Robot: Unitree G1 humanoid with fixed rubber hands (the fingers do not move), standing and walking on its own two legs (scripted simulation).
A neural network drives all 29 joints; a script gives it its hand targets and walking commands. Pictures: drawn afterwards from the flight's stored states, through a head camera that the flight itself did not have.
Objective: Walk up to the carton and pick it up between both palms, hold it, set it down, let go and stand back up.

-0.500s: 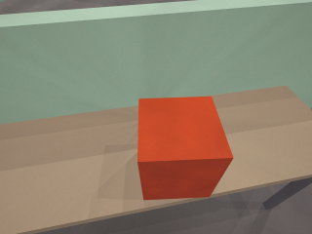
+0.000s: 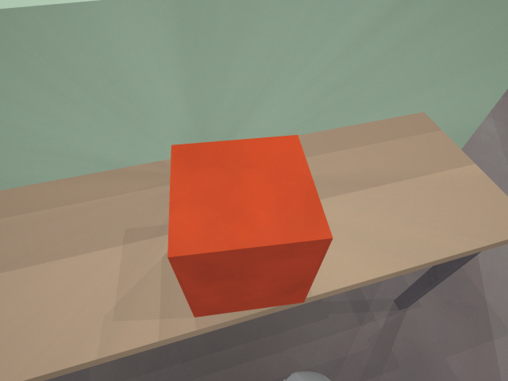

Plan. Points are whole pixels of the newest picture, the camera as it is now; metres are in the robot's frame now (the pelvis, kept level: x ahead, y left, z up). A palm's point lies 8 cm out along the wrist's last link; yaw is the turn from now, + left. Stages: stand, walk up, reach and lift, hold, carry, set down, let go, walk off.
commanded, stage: walk up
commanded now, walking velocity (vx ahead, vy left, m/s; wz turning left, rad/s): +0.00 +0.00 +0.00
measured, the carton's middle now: (243, 230) +0.37 +0.02 -0.01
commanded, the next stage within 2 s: none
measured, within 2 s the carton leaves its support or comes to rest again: neither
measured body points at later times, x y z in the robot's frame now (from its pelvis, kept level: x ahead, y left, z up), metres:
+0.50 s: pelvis +0.02 -0.08 +0.02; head +0.01 -0.06 +0.46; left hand +0.00 +0.12 -0.16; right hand +0.06 -0.30 -0.14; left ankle -0.02 +0.02 -0.72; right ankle -0.01 -0.13 -0.72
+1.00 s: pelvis +0.04 -0.12 +0.01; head +0.04 -0.12 +0.46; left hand +0.00 +0.08 -0.15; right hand +0.01 -0.30 -0.16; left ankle -0.02 +0.02 -0.72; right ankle -0.01 -0.14 -0.72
